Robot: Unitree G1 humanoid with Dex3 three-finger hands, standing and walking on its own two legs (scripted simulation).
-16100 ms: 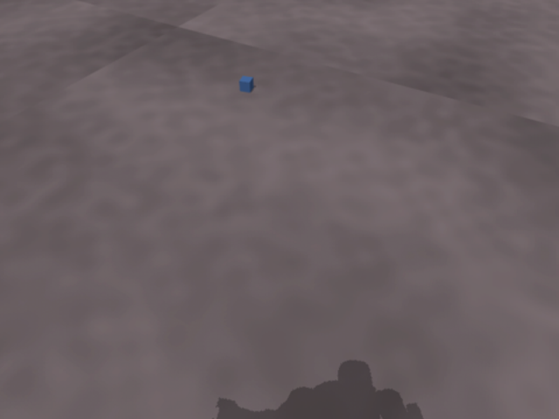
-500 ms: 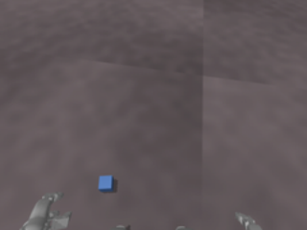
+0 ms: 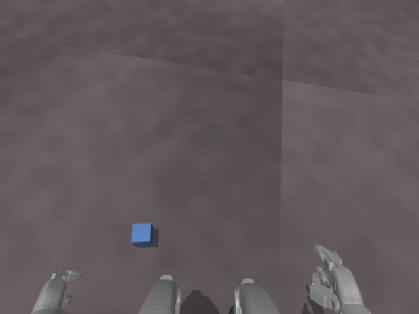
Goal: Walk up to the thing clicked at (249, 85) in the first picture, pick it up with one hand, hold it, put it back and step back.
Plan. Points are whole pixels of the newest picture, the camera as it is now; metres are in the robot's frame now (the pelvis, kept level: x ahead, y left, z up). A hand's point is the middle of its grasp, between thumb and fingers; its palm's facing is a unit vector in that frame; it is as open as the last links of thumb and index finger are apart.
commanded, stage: rise first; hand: left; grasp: from above
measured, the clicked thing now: (142, 234) +0.40 +0.25 -0.65
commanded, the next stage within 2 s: none
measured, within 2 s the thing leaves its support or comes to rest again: neither
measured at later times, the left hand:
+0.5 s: hand (84, 302) +0.15 +0.28 -0.24, palm faces -0.34 -0.70 -0.63, open 13.9 cm
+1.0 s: hand (103, 257) +0.27 +0.31 -0.41, palm faces -0.45 -0.28 -0.85, open 13.8 cm
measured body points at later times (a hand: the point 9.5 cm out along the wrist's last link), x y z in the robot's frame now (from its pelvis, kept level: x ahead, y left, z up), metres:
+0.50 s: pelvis -0.03 -0.01 -0.10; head +0.12 +0.01 +0.32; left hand +0.17 +0.32 -0.20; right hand +0.18 -0.26 -0.20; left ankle +0.01 +0.12 -0.65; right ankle +0.01 -0.14 -0.65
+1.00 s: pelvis -0.09 +0.00 -0.28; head +0.11 +0.02 +0.12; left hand +0.29 +0.33 -0.36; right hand +0.03 -0.28 -0.41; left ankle +0.01 +0.12 -0.65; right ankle +0.01 -0.14 -0.65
